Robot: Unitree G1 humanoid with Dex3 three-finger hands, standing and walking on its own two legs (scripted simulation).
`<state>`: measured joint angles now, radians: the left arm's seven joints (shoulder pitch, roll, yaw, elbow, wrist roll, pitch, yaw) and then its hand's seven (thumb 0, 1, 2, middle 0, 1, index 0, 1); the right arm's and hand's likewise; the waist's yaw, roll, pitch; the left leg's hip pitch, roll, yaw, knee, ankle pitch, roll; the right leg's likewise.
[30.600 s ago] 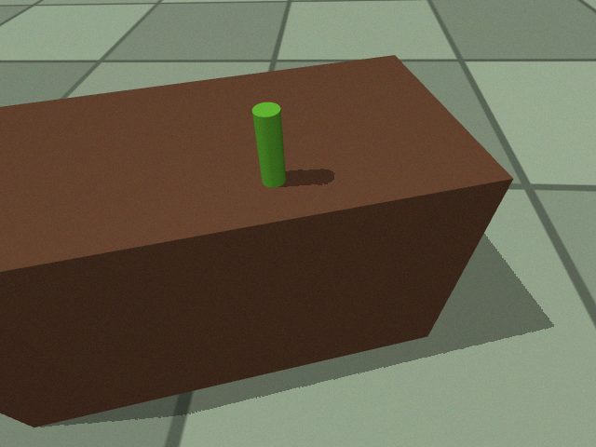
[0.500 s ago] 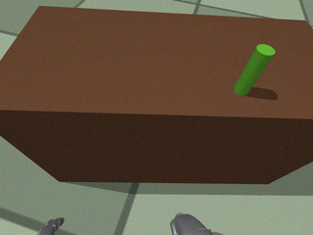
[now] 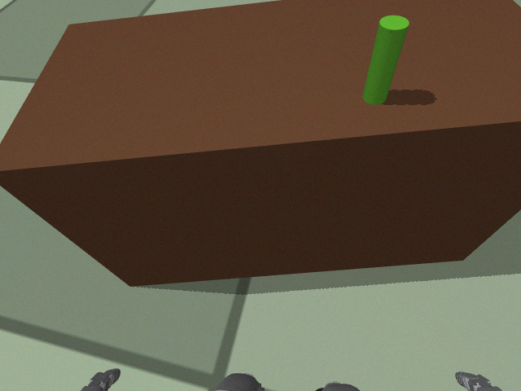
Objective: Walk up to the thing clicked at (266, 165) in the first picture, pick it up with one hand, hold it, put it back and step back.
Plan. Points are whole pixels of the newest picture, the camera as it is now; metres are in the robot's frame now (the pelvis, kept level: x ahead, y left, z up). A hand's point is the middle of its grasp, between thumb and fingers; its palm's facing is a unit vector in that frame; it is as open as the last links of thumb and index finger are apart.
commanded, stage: step back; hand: right
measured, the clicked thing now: (383, 63) +0.71 -0.22 +0.07
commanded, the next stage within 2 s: none
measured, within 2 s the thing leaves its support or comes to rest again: neither
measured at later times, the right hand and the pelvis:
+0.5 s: hand out of the picture -0.03 -0.29 -0.14, palm faces -0.02 +0.90 -0.43, open 7.4 cm; pelvis -0.16 -0.02 -0.01, yaw -3 degrees
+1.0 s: hand out of the picture -0.25 -0.29 -0.15, palm faces -0.12 +0.91 -0.39, open 7.4 cm; pelvis -0.33 -0.03 -0.01, yaw +4 degrees
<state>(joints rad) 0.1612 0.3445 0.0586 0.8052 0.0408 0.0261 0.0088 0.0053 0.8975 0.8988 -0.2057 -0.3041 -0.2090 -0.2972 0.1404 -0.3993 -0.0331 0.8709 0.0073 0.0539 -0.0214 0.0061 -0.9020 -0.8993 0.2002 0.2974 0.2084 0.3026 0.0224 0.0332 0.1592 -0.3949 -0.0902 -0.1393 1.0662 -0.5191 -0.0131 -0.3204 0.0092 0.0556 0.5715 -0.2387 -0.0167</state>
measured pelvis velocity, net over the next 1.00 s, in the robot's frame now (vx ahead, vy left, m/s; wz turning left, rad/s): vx -0.33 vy -0.03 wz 0.06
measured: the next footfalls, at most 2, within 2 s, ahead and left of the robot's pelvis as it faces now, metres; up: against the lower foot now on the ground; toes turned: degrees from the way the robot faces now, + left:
left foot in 0.12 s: -0.02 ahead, +0.13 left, +0.00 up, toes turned +0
right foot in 0.50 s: -0.16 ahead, -0.14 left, +0.00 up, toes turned +1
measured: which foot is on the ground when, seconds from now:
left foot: up 0.00-0.10, down 0.12-0.54, up 0.56-0.86, down 0.88-1.00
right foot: down 0.00-0.14, up 0.16-0.48, down 0.50-0.90, up 0.92-1.00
